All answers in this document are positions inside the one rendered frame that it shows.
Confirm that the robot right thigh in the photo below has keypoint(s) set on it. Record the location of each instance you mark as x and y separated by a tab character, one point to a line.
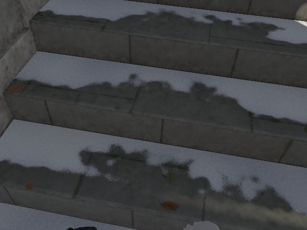
202	225

